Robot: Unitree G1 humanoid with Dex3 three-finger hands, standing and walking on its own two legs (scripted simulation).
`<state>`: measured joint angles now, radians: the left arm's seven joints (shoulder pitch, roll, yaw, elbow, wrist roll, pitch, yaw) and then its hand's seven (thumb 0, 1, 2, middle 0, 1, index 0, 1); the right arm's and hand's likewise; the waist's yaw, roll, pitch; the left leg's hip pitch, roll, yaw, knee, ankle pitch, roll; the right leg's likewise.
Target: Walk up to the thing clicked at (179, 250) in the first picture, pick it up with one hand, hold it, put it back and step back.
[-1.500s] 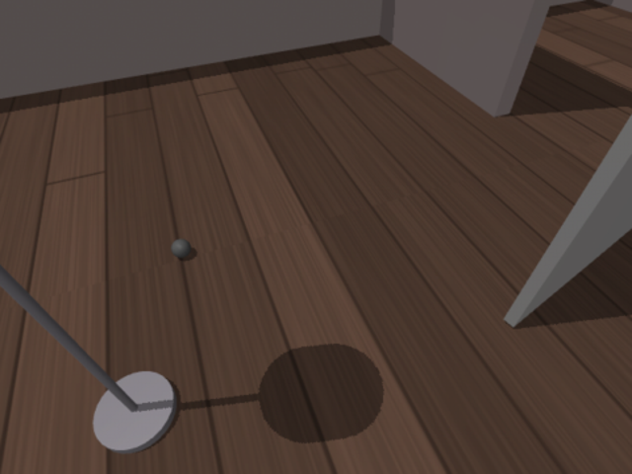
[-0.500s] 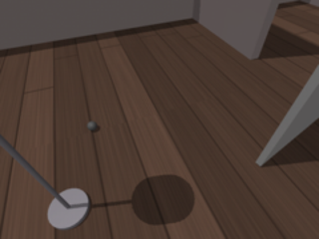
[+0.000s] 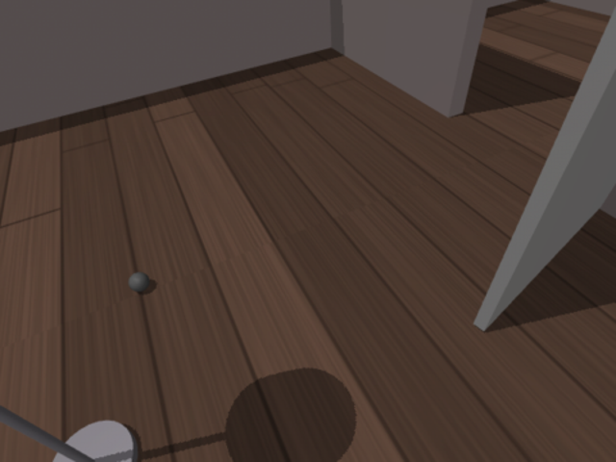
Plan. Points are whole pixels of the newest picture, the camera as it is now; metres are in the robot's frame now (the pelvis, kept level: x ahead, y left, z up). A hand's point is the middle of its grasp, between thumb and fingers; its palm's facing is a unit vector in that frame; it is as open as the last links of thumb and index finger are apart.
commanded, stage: walk up
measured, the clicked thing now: (139, 281) +1.02 +0.77 -0.71
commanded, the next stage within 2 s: none
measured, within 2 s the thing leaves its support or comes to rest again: neither
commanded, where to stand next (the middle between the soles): +1.12 -0.01 m, yaw -4 degrees
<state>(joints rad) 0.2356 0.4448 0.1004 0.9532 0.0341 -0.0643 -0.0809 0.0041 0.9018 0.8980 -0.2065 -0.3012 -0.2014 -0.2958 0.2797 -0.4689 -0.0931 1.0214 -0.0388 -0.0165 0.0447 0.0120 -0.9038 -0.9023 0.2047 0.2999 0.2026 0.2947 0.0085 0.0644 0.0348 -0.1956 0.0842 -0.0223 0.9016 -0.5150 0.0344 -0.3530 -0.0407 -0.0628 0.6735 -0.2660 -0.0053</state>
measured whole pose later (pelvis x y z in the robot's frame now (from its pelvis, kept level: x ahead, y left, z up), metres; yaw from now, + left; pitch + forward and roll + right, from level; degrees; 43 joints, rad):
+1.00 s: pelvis +0.47 -0.03 +0.02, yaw -3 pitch -2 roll +0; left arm 0.31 0.39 0.04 0.87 0.00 -0.10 -0.05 0.00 0.90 0.90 -0.21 -0.30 -0.21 -0.30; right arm 0.25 -0.43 -0.06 0.88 -0.01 -0.04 0.07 0.01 -0.91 -0.90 0.20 0.30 0.20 0.29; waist 0.03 0.07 0.06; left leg -0.51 0.08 0.01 0.89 -0.29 0.00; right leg -0.19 -0.04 -0.09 0.49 -0.27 -0.03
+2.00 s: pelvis +0.87 -0.01 +0.00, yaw -3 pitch -2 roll +0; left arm 0.36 0.45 0.04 0.87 0.01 -0.07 -0.04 0.00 0.90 0.90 -0.21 -0.30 -0.21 -0.30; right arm 0.26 -0.43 -0.07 0.88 -0.02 -0.06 0.08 0.01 -0.90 -0.90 0.20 0.30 0.20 0.29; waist 0.03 0.00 0.06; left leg -0.39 0.05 0.06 0.61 -0.18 0.01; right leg -0.20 -0.10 -0.07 0.68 -0.43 -0.01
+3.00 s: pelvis +1.05 -0.01 +0.02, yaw -4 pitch -2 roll -1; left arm 0.12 0.37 -0.01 1.10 -0.01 -0.01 -0.01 0.00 0.90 0.90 -0.21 -0.30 -0.20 -0.30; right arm 0.08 -0.35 0.02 1.07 0.01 -0.02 0.01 0.01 -0.90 -0.90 0.21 0.30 0.20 0.29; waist 0.02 0.00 0.07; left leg -0.26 0.03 0.01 0.54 -0.24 -0.01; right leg -0.23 -0.04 -0.04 0.51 -0.24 0.03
